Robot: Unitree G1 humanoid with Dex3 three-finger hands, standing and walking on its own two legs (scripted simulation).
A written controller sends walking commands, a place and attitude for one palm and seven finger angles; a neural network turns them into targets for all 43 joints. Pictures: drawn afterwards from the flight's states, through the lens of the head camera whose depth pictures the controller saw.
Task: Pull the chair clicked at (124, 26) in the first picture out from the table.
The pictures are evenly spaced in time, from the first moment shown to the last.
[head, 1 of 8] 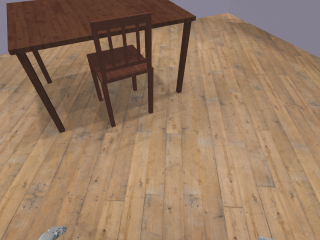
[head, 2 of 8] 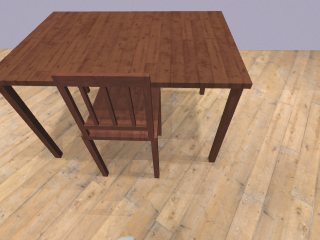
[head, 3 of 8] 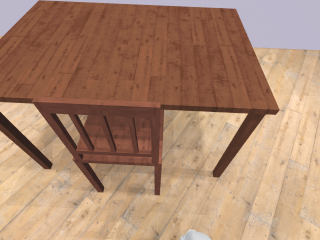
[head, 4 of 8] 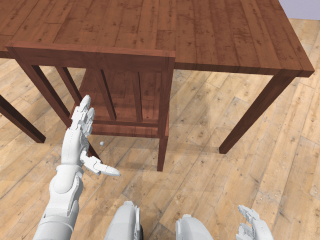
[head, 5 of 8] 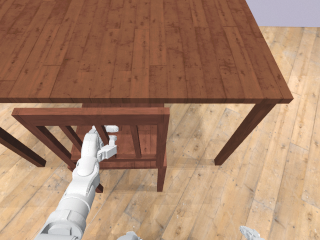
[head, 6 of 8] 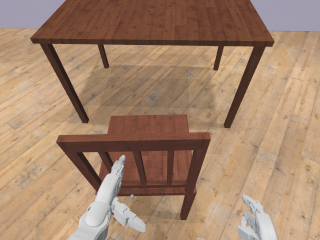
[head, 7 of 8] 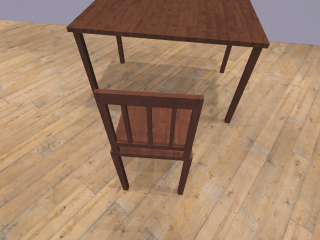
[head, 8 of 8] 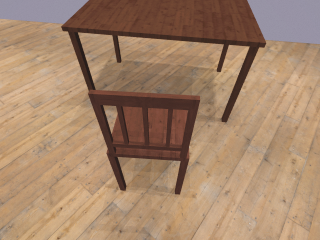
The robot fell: no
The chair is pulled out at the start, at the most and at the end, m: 0.00 0.54 0.54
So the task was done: yes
